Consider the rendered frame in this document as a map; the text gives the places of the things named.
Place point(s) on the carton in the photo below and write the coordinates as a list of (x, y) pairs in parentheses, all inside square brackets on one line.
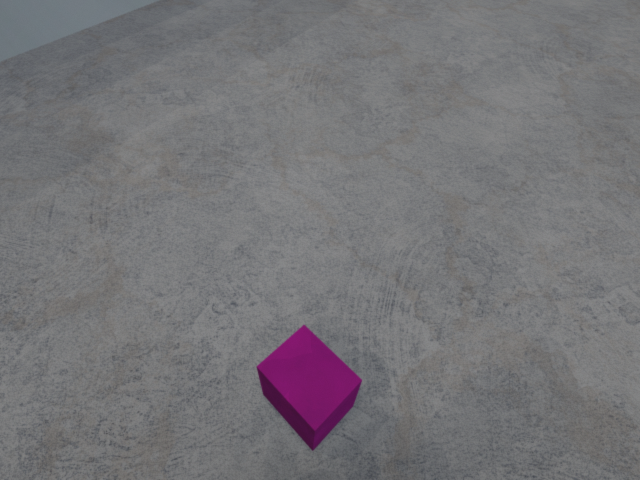
[(310, 386)]

